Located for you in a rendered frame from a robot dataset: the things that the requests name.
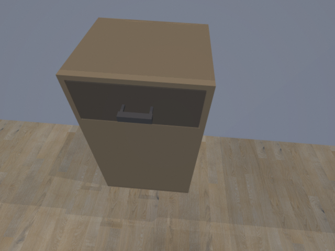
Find handle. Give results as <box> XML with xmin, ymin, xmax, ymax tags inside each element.
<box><xmin>116</xmin><ymin>104</ymin><xmax>153</xmax><ymax>124</ymax></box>

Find drawer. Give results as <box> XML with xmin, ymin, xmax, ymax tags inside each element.
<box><xmin>66</xmin><ymin>80</ymin><xmax>206</xmax><ymax>128</ymax></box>

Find cabinet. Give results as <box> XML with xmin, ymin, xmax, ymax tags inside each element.
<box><xmin>56</xmin><ymin>17</ymin><xmax>216</xmax><ymax>193</ymax></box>

